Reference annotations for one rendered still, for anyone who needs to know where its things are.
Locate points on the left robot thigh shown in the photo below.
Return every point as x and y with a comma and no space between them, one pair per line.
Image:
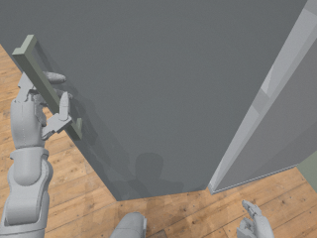
132,225

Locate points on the handle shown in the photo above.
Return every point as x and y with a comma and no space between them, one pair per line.
28,64

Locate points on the fridge door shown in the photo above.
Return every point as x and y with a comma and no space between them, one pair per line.
161,86

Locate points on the robot left forearm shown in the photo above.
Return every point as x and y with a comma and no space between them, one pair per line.
26,209

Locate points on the left robot hand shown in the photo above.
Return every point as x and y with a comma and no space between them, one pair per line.
27,116

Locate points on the right robot hand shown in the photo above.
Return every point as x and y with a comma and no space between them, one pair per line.
258,228

